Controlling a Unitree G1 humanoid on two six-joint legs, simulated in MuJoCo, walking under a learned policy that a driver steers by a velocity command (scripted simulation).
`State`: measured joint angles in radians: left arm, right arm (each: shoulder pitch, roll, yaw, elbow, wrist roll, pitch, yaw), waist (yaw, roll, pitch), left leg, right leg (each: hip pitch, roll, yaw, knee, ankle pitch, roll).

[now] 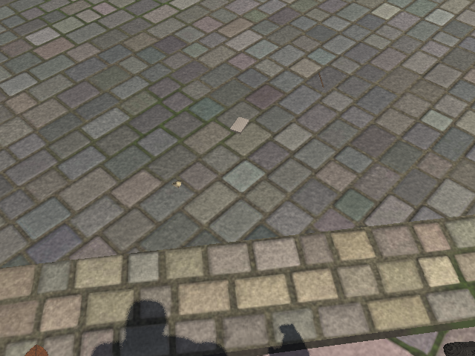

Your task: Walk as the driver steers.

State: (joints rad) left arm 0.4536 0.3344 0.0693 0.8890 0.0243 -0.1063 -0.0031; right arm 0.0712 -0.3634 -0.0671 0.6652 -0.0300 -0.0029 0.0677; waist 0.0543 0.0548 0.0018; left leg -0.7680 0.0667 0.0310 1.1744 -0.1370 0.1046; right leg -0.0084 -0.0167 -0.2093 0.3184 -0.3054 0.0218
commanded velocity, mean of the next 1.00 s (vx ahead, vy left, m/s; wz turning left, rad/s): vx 0.41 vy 0.00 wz -0.36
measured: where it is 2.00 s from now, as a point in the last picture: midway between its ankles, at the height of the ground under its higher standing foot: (245, 294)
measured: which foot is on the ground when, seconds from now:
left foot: up 0.00-0.16, down 0.18-0.60, up 0.62-1.00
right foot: down 0.00-0.18, up 0.20-0.58, down 0.60-1.00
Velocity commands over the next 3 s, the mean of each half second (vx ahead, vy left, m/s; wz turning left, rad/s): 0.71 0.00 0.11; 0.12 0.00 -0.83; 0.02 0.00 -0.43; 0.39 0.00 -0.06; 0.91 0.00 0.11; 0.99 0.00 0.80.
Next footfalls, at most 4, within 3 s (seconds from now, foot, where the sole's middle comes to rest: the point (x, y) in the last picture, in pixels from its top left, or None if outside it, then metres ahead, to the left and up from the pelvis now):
0.18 left None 0.35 0.08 -0.77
0.60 right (277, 297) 0.67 -0.04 -0.77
1.06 left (221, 269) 0.76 0.13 -0.77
1.46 right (274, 337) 0.55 -0.03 -0.77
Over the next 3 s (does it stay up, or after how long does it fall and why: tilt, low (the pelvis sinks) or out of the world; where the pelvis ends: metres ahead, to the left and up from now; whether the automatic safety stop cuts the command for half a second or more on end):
stays up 1.43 -0.36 -0.03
